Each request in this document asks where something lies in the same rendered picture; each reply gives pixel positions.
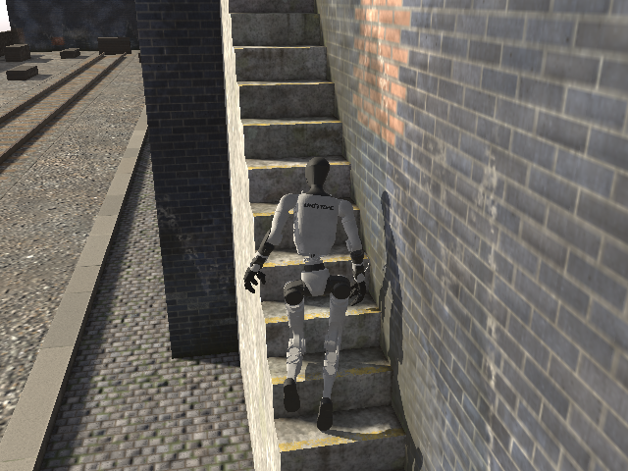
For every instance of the stairs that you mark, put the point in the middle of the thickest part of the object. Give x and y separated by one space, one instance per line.
279 115

